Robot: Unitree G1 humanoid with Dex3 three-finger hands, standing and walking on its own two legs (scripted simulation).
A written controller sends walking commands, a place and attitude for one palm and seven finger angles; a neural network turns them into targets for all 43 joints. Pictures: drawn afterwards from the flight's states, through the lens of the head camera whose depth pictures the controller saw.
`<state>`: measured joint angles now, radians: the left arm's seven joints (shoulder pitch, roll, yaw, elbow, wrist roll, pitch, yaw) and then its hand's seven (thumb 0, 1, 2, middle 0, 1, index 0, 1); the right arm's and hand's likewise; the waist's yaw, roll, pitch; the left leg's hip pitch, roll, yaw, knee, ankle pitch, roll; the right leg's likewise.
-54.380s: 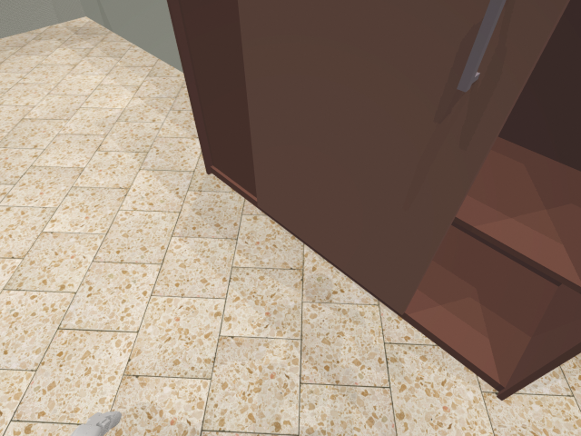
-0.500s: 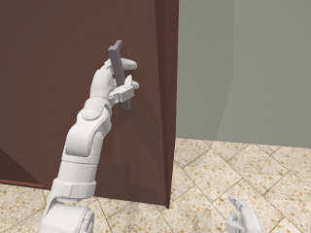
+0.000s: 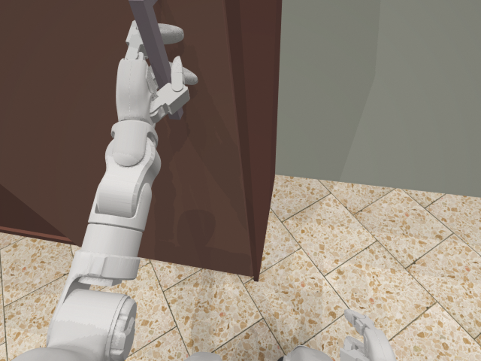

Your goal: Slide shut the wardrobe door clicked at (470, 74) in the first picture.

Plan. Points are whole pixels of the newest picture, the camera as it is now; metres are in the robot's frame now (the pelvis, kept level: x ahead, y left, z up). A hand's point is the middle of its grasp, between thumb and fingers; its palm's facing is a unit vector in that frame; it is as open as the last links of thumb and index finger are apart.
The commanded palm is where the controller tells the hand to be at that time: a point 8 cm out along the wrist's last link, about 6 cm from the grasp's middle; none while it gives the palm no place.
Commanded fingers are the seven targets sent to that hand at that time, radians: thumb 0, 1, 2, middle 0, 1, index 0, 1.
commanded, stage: step sideways, sliding the door along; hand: left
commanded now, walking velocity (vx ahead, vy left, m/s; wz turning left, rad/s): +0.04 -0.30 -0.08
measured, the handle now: (165, 59) +0.45 +0.14 +0.26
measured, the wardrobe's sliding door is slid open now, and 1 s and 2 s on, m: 0.00 0.00 0.00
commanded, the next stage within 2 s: none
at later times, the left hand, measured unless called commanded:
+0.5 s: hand (185, 89) +0.41 +0.11 +0.23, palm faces +0.26 -0.96 -0.08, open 6.1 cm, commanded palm +0.38 +0.08 +0.23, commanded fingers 0.00 0.90 0.90 -0.45 -1.40 -0.45 -1.40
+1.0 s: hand (188, 85) +0.42 +0.11 +0.23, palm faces +0.47 -0.88 -0.01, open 6.4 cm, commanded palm +0.38 +0.04 +0.23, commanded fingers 0.00 0.90 0.90 -0.45 -1.40 -0.45 -1.40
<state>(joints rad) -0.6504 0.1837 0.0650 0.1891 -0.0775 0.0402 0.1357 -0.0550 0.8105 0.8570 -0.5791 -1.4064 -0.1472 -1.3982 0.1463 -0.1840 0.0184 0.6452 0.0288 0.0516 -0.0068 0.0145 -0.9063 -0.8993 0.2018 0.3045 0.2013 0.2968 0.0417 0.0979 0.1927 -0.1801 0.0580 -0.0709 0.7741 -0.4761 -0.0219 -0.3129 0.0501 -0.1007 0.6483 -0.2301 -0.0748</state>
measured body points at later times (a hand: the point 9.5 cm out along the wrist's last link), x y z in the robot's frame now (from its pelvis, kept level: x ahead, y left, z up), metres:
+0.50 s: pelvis +0.04 -0.09 +0.02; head +0.13 -0.06 +0.46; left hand +0.39 +0.16 +0.24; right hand +0.28 -0.23 -0.08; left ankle -0.01 +0.10 -0.72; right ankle +0.13 -0.27 -0.67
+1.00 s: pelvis +0.11 -0.12 +0.03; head +0.18 -0.08 +0.47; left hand +0.39 +0.16 +0.23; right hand +0.32 -0.31 -0.06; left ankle +0.05 -0.03 -0.72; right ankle +0.11 -0.27 -0.67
